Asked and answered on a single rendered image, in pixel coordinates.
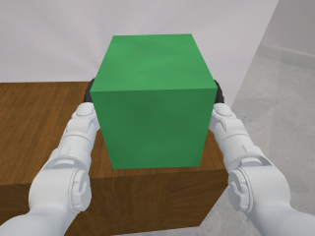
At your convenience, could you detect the right robot hand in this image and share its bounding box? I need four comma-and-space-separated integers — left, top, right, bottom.
214, 80, 224, 104

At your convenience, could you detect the carton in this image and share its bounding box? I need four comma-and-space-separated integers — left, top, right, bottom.
90, 33, 218, 169

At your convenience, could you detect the left robot hand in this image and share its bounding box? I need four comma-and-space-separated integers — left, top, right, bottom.
83, 78, 95, 103

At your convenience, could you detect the left robot forearm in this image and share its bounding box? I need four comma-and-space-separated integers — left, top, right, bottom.
29, 102, 100, 208

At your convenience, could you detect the pedestal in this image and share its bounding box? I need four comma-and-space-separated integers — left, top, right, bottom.
0, 81, 229, 236

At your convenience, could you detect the right robot forearm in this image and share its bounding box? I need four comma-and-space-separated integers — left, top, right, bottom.
209, 103, 291, 202

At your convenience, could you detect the left robot upper arm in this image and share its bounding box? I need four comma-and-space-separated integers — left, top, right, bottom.
0, 167, 92, 236

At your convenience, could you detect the right robot upper arm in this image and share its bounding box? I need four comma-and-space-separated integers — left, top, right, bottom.
227, 165, 315, 236

